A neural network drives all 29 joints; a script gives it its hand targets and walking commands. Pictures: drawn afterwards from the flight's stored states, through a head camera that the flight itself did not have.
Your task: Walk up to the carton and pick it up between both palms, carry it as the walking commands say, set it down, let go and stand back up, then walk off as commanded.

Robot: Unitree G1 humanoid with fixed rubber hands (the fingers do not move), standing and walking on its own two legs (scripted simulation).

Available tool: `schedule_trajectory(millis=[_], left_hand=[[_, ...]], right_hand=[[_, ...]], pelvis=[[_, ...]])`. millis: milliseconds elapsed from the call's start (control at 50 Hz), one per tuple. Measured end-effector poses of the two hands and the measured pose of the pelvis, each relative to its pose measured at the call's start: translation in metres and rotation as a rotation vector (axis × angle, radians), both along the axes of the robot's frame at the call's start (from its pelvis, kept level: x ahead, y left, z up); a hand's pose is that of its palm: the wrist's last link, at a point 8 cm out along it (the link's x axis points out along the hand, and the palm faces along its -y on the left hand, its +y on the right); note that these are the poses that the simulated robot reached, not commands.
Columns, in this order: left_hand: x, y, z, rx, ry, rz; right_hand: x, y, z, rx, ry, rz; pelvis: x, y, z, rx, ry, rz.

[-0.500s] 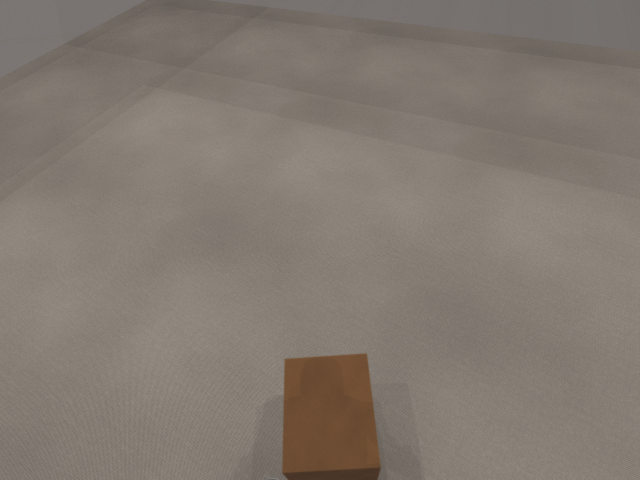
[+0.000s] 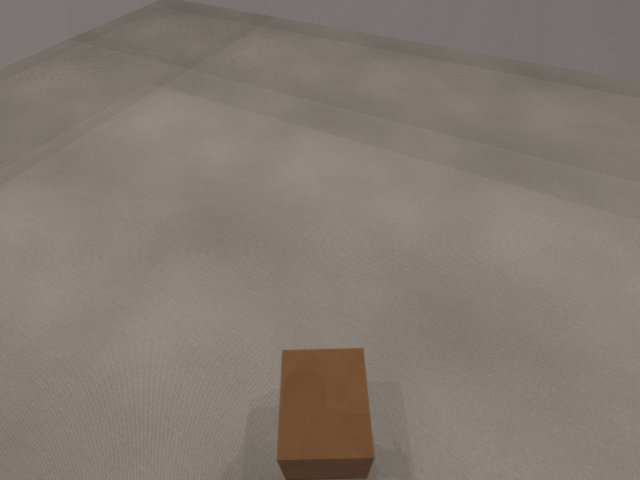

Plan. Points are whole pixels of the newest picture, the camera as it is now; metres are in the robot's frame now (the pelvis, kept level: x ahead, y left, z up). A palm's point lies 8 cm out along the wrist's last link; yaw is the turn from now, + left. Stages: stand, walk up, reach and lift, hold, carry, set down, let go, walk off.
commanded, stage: walk up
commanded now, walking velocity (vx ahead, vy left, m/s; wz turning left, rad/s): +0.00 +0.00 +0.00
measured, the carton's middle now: (324, 414) +0.41 +0.02 -0.64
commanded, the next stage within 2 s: none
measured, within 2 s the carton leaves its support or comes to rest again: neither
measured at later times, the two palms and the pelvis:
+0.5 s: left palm out of the picture -0.01 +0.32 -0.14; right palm out of the picture +0.01 -0.17 -0.12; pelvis -0.01 +0.08 +0.01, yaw +0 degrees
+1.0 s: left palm out of the picture -0.04 +0.34 -0.13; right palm out of the picture +0.01 -0.14 -0.11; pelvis -0.03 +0.11 +0.02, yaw +1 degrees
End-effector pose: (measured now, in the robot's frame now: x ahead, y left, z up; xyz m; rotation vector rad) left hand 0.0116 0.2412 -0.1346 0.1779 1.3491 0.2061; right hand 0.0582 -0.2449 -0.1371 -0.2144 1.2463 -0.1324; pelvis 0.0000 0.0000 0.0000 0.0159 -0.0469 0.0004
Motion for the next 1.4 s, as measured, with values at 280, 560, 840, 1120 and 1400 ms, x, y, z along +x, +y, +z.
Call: schedule_trajectory(millis=[280,560,840,1120,1400], left_hand=[[-0.025,0.016,0.010,0.029,0.048,-0.012],[-0.015,0.084,-0.003,-0.085,0.005,0.007],[-0.034,0.107,0.000,-0.086,0.040,0.034],[-0.053,0.086,0.004,-0.033,0.035,0.041],[-0.054,0.109,-0.006,-0.006,0.042,0.028]], right_hand=[[-0.036,0.017,0.000,0.025,0.106,-0.016],[-0.039,0.085,0.035,-0.076,0.052,-0.017],[-0.040,0.109,0.039,-0.090,0.027,0.000],[-0.056,0.086,0.018,-0.036,0.051,0.005],[-0.071,0.103,0.004,-0.023,0.112,0.005]], pelvis=[[-0.011,0.015,0.007,0.004,0.046,-0.008],[-0.010,0.096,0.017,-0.091,0.057,-0.005],[-0.019,0.120,0.020,-0.086,0.077,0.013],[-0.035,0.091,0.013,-0.030,0.044,0.024],[-0.042,0.109,0.000,-0.015,0.071,0.017]])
